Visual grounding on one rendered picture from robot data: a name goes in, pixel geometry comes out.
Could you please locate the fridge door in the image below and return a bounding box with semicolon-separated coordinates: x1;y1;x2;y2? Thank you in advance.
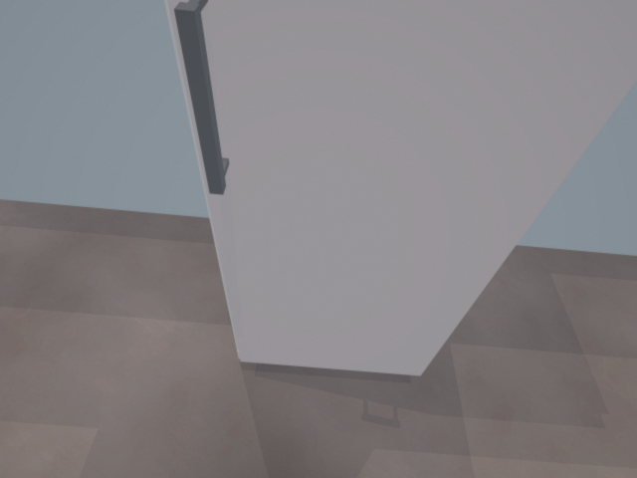
167;0;637;376

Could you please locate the handle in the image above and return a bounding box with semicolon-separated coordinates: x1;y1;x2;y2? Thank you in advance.
174;0;229;195

